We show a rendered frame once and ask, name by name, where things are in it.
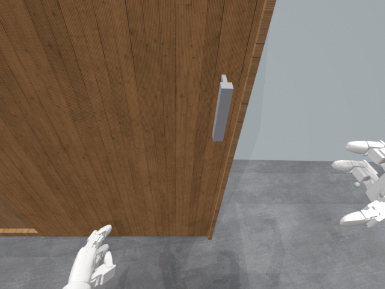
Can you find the robot right hand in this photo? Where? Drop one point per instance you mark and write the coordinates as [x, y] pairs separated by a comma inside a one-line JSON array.
[[374, 212]]

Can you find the robot left hand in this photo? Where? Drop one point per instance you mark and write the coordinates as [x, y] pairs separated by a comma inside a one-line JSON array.
[[87, 261]]

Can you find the handle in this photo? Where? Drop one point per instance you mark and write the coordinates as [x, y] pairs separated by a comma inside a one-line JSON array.
[[222, 110]]

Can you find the wardrobe door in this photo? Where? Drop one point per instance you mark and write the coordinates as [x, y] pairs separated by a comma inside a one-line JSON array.
[[107, 110], [10, 218]]

